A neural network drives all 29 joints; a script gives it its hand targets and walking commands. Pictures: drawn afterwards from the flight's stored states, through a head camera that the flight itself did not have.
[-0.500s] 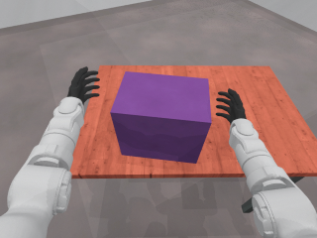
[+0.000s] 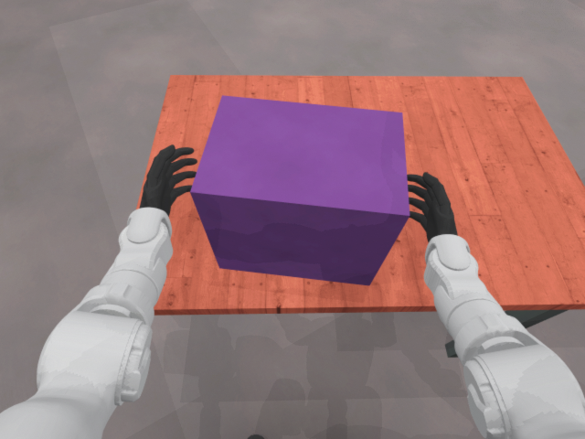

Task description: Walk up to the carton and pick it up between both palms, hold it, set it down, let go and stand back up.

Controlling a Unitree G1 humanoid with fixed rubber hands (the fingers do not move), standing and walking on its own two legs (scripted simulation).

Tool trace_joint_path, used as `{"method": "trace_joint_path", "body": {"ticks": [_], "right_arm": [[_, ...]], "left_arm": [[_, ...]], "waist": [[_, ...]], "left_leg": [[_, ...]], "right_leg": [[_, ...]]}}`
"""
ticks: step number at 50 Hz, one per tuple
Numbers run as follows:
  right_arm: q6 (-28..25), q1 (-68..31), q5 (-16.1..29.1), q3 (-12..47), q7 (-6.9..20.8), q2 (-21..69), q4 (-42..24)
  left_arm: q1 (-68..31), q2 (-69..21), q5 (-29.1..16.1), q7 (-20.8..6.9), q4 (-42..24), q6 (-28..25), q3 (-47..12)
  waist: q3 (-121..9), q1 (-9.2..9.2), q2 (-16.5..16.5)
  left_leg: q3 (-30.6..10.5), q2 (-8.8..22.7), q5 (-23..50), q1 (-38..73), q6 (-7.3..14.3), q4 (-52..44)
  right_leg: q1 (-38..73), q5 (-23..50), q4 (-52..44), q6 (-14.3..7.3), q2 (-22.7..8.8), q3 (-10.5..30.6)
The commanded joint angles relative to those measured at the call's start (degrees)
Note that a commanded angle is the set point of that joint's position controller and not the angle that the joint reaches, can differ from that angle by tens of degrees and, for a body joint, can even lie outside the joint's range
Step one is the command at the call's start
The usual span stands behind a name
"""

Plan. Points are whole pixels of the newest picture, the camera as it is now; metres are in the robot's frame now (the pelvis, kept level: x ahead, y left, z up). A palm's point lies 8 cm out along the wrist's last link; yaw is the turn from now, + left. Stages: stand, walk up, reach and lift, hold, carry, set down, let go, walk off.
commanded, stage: reach and lift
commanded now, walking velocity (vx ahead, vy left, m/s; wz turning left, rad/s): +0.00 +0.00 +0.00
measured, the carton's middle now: (301, 198) +0.47 +0.03 +0.01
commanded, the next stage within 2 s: none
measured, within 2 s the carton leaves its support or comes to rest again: neither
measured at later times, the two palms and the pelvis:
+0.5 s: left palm (183, 211) +0.42 +0.20 +0.03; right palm (441, 228) +0.42 -0.17 +0.02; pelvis -0.01 +0.00 +0.00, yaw +0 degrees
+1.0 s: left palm (190, 217) +0.41 +0.19 +0.02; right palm (431, 236) +0.41 -0.15 +0.02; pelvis -0.01 +0.00 +0.00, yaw +0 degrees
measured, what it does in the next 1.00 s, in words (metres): stands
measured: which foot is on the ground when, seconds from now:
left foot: down 0.00-1.00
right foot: down 0.00-1.00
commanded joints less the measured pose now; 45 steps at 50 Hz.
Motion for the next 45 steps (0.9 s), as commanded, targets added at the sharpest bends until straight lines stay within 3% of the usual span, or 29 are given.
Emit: {"method": "trace_joint_path", "body": {"ticks": [1,3,4,7,8,11,12,13,14,15,16,17,18,19,21,22,24,26,27,28,30,31,32,33,34,36,40,41,45], "right_arm": [[-6.57,-27.29,5.73,-0.03,-0.5,-10.06,-16.44],[-6.58,-26.86,4.79,-2.33,-0.82,-10.33,-11.55],[-6.44,-28.44,5.78,-1.93,-0.32,-11.77,-10.84],[-6.17,-26.26,6.84,0.34,-0.12,-8.96,-10.75],[-6.94,-23.5,6.62,0.83,-0.65,-7.68,-13.07],[-7.21,-25.23,5.66,0.41,-0.87,-8.86,-12.06],[-7.21,-26.26,5.3,-1.44,-1.2,-7.42,-9.98],[-6.64,-29.19,4.6,-1.37,-1.08,-6.69,-11.8],[-6.34,-28.3,5.46,-1.13,-0.69,-7.25,-11.38],[-6.51,-29.42,4.04,-2.68,-0.46,-7.12,-9.86],[-6.2,-30.44,2.84,-3.89,-0.2,-6.35,-10.09],[-5.86,-29.23,2.65,-2.74,-0.14,-4.49,-13.59],[-4.98,-29.96,2.07,-1.92,0.02,-2.19,-10.71],[-5.8,-27.57,2.34,-1.25,-0.27,-1.37,-16.03],[-5.31,-27.46,0.23,-2.47,-0.33,-0.04,-14.69],[-5.32,-29.06,-0.18,-3.77,-0.38,-1.3,-12.7],[-3.99,-31.76,-2.58,-4.32,-0.34,2.18,-11.72],[-4.34,-29.61,-4.46,-6.48,-1.01,2.87,-12.91],[-3.95,-31.46,-4.03,-5.63,-0.83,3.79,-14.1],[-4.15,-31.38,-4.16,-6.3,-0.51,4.39,-13.14],[-4.83,-32.66,-7.15,-7.42,-0.37,5.86,-14.03],[-4.94,-33.37,-8.47,-6.1,-0.54,6.57,-17.34],[-4.8,-30.43,-9.3,-9.05,-1.09,6.18,-13.39],[-4.92,-32.43,-11.19,-9.89,-0.68,7.18,-13.2],[-5.15,-30.85,-11.83,-12.0,-0.7,6.89,-12.42],[-5.91,-30.54,-13.78,-11.19,-0.54,9.73,-11.37],[-7.09,-32.19,-24.63,-12.12,4.01,28.26,-11.73],[-7.91,-32.2,-29.06,-11.67,5.49,37.35,-12.36],[-10.53,-28.69,-34.51,-13.29,8.43,43.78,-5.41]], "left_arm": [[-23.88,12.27,-3.16,-0.01,-9.3,-4.86,4.18],[-25.62,12.11,-1.78,0.11,-11.24,-4.93,3.61],[-26.85,12.27,-1.1,0.52,-12.36,-4.55,4.16],[-24.89,11.46,-0.83,0.14,-11.79,-4.81,4.94],[-21.24,8.96,-0.04,0.02,-14.84,-4.88,4.15],[-20.95,9.19,0.59,0.18,-12.37,-4.47,5.02],[-24.81,7.57,1.34,0.15,-15.78,-4.23,4.62],[-24.98,7.73,0.45,0.12,-12.72,-4.57,5.13],[-25.85,8.09,-0.21,0.07,-11.54,-4.56,3.74],[-27.63,6.14,1.7,0.83,-14.86,-4.55,3.96],[-27.35,4.36,0.35,0.99,-14.43,-5.46,2.42],[-26.05,4.31,0.62,1.15,-14.51,-6.05,3.22],[-27.28,2.26,1.64,1.04,-12.04,-5.35,3.25],[-23.12,1.34,2.11,0.87,-15.29,-5.75,3.47],[-24.9,3.44,4.02,1.05,-13.48,-5.59,6.68],[-26.39,2.97,4.39,1.44,-13.51,-5.98,5.68],[-27.85,1.91,4.06,1.51,-8.48,-6.26,6.69],[-26.0,0.29,5.3,1.7,-8.07,-6.12,6.84],[-27.87,0.68,5.67,1.37,-8.8,-6.36,7.73],[-28.58,-0.3,5.98,1.22,-9.1,-6.54,6.74],[-29.19,-1.53,7.85,1.35,-10.77,-7.0,8.56],[-27.26,-1.24,8.66,1.34,-8.67,-7.07,10.67],[-28.34,-1.66,9.31,1.37,-10.17,-7.31,9.7],[-29.18,-2.93,9.65,1.05,-8.75,-7.0,10.15],[-28.99,-2.64,10.55,1.28,-9.4,-7.2,10.21],[-27.31,-6.41,12.17,0.41,-9.49,-7.13,10.57],[-28.35,-21.96,19.77,-4.45,-5.65,-8.13,12.71],[-28.87,-30.29,21.59,-6.85,-4.04,-8.4,10.42],[-25.82,-37.12,24.51,-8.01,0.07,-10.79,7.58]], "waist": [[-58.1,1.96,3.31],[-54.13,-0.44,5.99],[-53.68,0.36,7.65],[-53.22,1.28,6.79],[-55.34,-0.03,7.25],[-51.25,-0.26,5.82],[-52.54,-0.67,8.39],[-49.66,0.91,5.79],[-49.38,-0.06,6.37],[-51.36,-0.05,10.39],[-50.2,-0.96,7.89],[-53.21,0.89,7.12],[-47.73,0.81,6.37],[-51.14,0.71,6.61],[-48.89,2.23,5.49],[-49.59,0.49,5.9],[-45.8,1.45,1.94],[-45.47,0.58,2.38],[-44.82,1.78,1.94],[-44.9,0.66,2.29],[-46.64,1.14,2.34],[-48.47,3.65,0.14],[-49.22,0.57,2.47],[-44.56,0.8,0.85],[-44.37,0.54,3.31],[-44.34,0.61,2.69],[-41.99,2.07,1.61],[-40.56,-0.38,-0.32],[-38.16,0.29,4.43]], "left_leg": [[8.07,-0.27,40.66,25.77,-5.8,10.13],[7.41,-0.45,40.22,25.36,-6.48,10.18],[6.88,0.05,41.82,27.37,-7.04,9.2],[7.41,-0.13,42.38,27.53,-6.43,9.93],[7.99,-0.27,44.67,28.02,-6.85,10.1],[7.1,0.0,44.6,28.14,-7.06,9.63],[6.93,0.25,46.02,31.13,-7.77,9.3],[7.05,0.08,42.08,27.02,-6.91,9.49],[6.38,-0.07,40.88,26.75,-6.69,9.48],[6.39,0.83,41.25,31.07,-7.58,8.26],[5.53,1.01,39.97,30.59,-7.11,8.88],[6.24,0.79,38.72,30.99,-6.52,8.68],[6.37,0.77,35.13,28.52,-5.62,7.91],[6.81,0.7,38.01,30.06,-5.79,7.75],[6.42,-0.02,35.75,26.87,-5.0,7.19],[6.68,0.27,33.36,26.47,-5.04,6.56],[6.01,0.44,26.94,20.88,-3.11,5.64],[5.98,0.33,27.72,20.12,-3.2,5.28],[6.83,0.14,27.23,19.39,-2.74,5.42],[6.28,-0.03,25.76,19.56,-2.87,5.14],[7.21,0.25,26.33,17.96,-2.8,4.51],[7.38,0.23,26.76,16.73,-2.07,4.33],[6.99,-0.17,27.34,16.2,-2.35,4.03],[7.12,-0.11,24.05,16.04,-2.4,3.29],[6.87,-0.02,24.97,17.33,-2.92,3.13],[7.61,-0.36,28.34,19.35,-3.38,4.45],[8.17,-0.46,30.4,19.72,-3.47,2.35],[7.8,-0.34,28.63,18.99,-3.42,1.08],[8.63,0.28,27.04,20.07,-4.29,-0.32]], "right_leg": [[26.14,39.71,4.08,2.42,2.59,0.04],[24.94,39.57,3.72,2.45,2.75,0.08],[22.87,35.75,3.24,2.04,3.44,-1.11],[23.13,37.89,3.38,2.44,2.67,-0.26],[26.92,43.12,4.05,2.31,2.87,-0.3],[25.15,40.06,3.44,2.33,3.27,-0.95],[21.67,37.49,2.31,2.07,3.38,-1.12],[21.63,34.97,2.23,2.14,2.99,-1.05],[20.73,33.84,3.05,1.94,2.75,-0.9],[17.31,30.02,1.55,1.45,3.43,-1.96],[15.26,27.04,1.42,1.25,3.42,-2.49],[16.46,27.65,1.39,1.37,3.08,-1.96],[18.03,24.37,0.83,1.3,2.72,-1.51],[21.43,30.69,1.26,1.39,2.9,-0.98],[23.71,29.01,1.13,1.33,2.51,-0.04],[22.63,27.15,0.77,1.47,2.35,-0.57],[21.27,21.57,1.02,1.71,1.38,-0.06],[23.32,24.71,1.54,1.42,1.57,0.18],[23.63,24.27,1.09,1.79,1.2,0.52],[23.02,22.14,0.97,1.52,1.05,0.28],[24.73,23.8,1.3,1.71,0.74,0.39],[27.27,26.09,1.96,2.22,0.59,0.86],[28.47,27.58,1.49,2.07,0.41,1.52],[27.17,24.06,1.42,2.24,0.42,0.53],[25.13,22.55,0.84,1.8,0.44,0.07],[28.16,27.34,0.71,1.8,0.64,0.55],[30.7,29.82,-0.31,1.85,0.29,-0.88],[33.72,31.9,-1.09,1.83,-0.08,-0.89],[34.64,31.73,-1.14,1.35,-0.42,-1.27]]}}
